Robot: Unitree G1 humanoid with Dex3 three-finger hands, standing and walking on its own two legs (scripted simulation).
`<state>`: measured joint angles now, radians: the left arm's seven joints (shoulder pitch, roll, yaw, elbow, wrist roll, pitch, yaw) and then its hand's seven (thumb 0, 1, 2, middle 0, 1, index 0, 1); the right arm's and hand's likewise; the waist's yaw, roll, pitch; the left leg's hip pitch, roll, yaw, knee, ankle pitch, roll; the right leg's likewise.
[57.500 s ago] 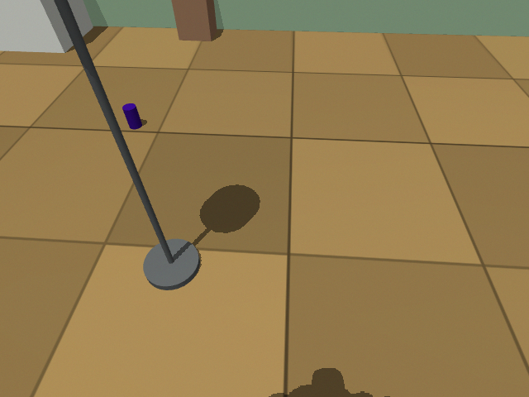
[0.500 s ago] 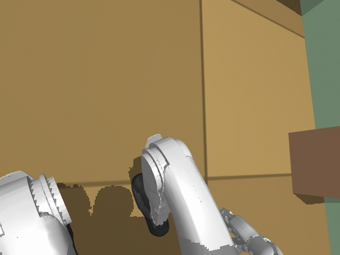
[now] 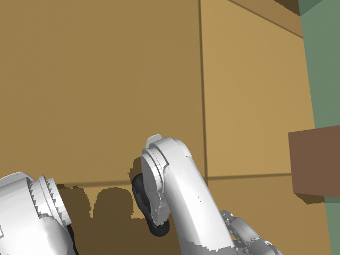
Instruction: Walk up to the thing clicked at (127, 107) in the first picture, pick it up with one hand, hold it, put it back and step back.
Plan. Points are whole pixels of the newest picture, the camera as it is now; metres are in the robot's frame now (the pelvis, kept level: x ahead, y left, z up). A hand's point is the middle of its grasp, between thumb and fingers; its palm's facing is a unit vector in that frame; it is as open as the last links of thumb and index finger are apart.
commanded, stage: close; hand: left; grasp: from above
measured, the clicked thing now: out of the picture +0.46 +0.41 -0.24
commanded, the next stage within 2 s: settle in 0.42 s
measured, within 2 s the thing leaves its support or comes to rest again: leaves its support in 0.96 s
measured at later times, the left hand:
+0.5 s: hand out of the picture +0.45 +0.42 -0.18, palm faces -0.43 -0.15 -0.89, open 11.2 cm
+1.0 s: hand out of the picture +0.45 +0.42 -0.17, palm faces -0.41 -0.12 -0.90, open 11.2 cm
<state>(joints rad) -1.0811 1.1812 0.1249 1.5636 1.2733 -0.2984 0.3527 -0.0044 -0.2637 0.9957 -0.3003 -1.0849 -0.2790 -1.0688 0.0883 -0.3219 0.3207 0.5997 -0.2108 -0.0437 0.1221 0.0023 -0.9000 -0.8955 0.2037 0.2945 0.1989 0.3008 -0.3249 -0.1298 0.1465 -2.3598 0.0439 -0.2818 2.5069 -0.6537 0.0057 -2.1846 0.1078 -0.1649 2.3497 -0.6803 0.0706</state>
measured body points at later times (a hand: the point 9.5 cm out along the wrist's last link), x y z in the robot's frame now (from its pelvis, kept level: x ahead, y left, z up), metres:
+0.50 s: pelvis +0.00 +0.00 +0.00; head +0.26 +0.14 +0.34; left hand +0.47 +0.43 -0.13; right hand +0.09 -0.26 -0.06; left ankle +0.08 +0.13 -0.28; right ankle +0.12 -0.12 -0.28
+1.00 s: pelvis +0.00 +0.00 +0.01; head +0.26 +0.15 +0.35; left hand +0.47 +0.43 -0.12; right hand +0.10 -0.26 -0.05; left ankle +0.08 +0.13 -0.28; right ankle +0.12 -0.12 -0.28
